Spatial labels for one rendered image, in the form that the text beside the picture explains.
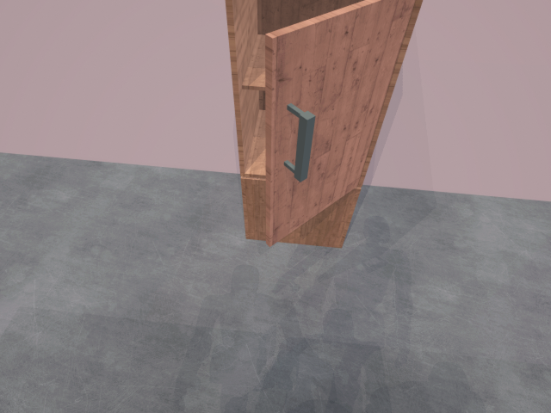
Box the handle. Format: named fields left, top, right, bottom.
left=284, top=103, right=315, bottom=182

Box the cupboard door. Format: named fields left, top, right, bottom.
left=265, top=0, right=415, bottom=247

